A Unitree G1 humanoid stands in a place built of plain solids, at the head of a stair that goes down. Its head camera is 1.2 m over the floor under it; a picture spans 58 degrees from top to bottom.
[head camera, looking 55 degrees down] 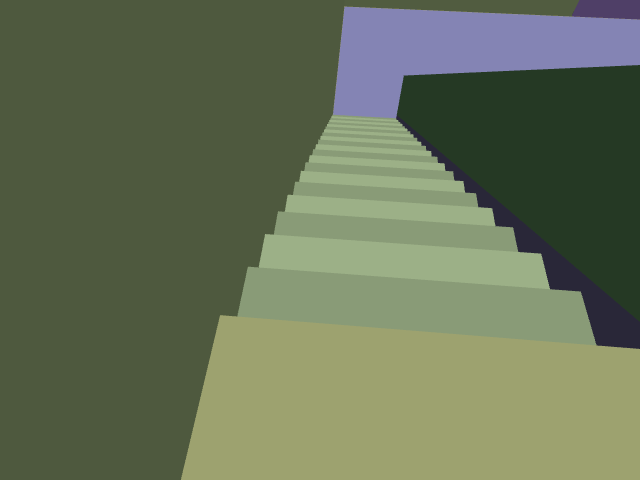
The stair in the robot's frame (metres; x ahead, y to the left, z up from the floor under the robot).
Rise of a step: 0.20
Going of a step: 0.30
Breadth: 1.24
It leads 5 degrees to the right of straight ahead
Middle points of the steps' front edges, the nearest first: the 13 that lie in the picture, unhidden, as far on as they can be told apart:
0.51 -0.31 0.00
0.81 -0.34 -0.20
1.11 -0.37 -0.41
1.40 -0.39 -0.61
1.70 -0.42 -0.82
2.00 -0.44 -1.02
2.30 -0.47 -1.22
2.59 -0.49 -1.43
2.89 -0.52 -1.63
3.19 -0.55 -1.84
3.49 -0.57 -2.04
3.78 -0.60 -2.25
4.08 -0.62 -2.45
